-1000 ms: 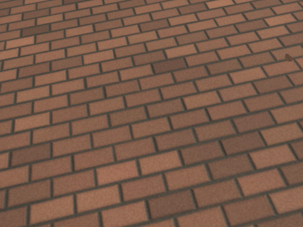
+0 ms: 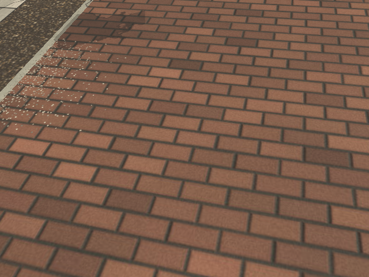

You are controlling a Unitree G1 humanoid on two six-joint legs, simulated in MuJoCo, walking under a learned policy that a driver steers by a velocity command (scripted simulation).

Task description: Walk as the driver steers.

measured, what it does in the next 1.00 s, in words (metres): walks ahead, turning right: left foot, then right foot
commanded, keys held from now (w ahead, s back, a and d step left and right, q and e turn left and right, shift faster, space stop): w+e+shift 0.84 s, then shift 0.16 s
